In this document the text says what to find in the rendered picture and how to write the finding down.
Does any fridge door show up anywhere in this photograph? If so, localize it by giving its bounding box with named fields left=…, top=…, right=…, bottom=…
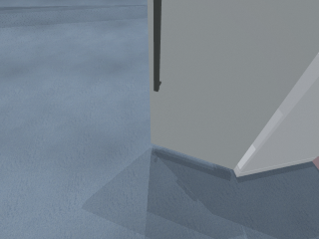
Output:
left=148, top=0, right=319, bottom=170

